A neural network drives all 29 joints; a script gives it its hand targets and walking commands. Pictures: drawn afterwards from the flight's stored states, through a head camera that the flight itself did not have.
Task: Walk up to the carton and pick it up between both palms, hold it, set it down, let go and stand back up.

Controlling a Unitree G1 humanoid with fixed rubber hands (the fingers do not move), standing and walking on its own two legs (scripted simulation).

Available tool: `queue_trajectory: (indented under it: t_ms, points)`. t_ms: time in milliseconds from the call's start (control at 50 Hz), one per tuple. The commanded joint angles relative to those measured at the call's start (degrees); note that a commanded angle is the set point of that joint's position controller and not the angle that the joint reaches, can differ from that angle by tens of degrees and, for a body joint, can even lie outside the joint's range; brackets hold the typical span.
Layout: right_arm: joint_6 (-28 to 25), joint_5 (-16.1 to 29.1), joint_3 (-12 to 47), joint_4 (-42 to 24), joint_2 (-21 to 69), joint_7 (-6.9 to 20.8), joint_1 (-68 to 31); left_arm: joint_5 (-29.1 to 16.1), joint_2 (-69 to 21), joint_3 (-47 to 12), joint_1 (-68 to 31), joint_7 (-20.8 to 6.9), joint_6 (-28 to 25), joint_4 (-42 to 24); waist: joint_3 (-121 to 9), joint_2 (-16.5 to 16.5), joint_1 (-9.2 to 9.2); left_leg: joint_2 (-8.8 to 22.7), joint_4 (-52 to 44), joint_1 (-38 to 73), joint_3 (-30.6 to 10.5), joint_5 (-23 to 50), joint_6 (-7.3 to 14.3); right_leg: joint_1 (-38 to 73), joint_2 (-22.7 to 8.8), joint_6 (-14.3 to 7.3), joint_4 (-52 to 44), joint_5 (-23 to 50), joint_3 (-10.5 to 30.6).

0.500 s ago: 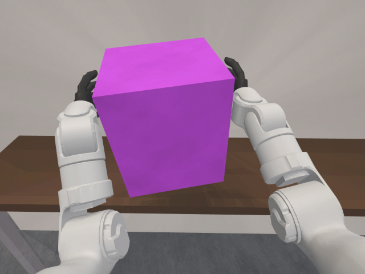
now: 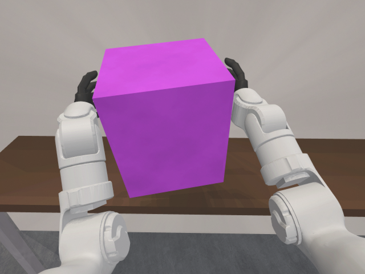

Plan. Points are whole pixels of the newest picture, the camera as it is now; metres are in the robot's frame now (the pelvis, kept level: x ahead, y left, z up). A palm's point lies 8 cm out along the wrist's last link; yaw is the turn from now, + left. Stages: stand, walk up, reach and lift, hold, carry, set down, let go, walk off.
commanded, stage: hold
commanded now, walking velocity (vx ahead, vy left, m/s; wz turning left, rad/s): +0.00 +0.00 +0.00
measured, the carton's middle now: (166, 118) +0.38 +0.01 +0.24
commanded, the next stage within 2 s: none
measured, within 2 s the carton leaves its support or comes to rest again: neither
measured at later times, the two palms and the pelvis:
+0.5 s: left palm (87, 108) +0.36 +0.17 +0.28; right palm (238, 94) +0.37 -0.14 +0.29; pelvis +0.00 +0.00 +0.00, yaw +0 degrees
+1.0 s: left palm (86, 109) +0.36 +0.17 +0.28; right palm (238, 95) +0.37 -0.13 +0.29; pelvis +0.00 +0.00 +0.00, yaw +0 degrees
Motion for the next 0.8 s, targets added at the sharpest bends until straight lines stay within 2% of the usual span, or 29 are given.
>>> queue_trajectory:
  t_ms: [0,340,580,780]
  points:
    - [-1.11,6.30,14.23,-13.01,29.48,5.90,-34.23,-10.67,-27.32,-22.24,-32.45,-8.01,-2.79,-2.75,-13.47,4.41,-0.63,-2.43,-1.27,2.62,0.56,8.42,-0.66,2.22,1.67,3.59,-0.82,9.38,1.02]
    - [-1.51,5.89,14.26,-13.11,29.91,6.14,-35.54,-10.49,-27.18,-21.24,-32.56,-7.99,-3.14,-1.07,-14.15,3.00,0.02,-2.56,-1.59,2.16,0.71,6.79,0.11,2.16,1.46,3.77,-0.93,8.53,1.17]
    - [-1.16,6.08,14.11,-12.58,29.66,5.68,-34.44,-10.32,-26.88,-21.57,-32.56,-8.38,-3.06,-1.76,-13.46,3.91,-0.62,-2.56,-1.43,2.69,0.64,7.93,-0.28,2.27,1.36,3.77,-0.95,9.72,1.14]
    - [-1.28,6.25,14.40,-13.53,29.66,5.87,-34.90,-10.41,-27.14,-21.68,-32.59,-8.15,-3.04,-2.29,-13.95,3.71,-0.26,-2.48,-1.30,3.08,0.66,8.24,-0.28,1.86,1.62,3.71,-0.79,9.24,0.93]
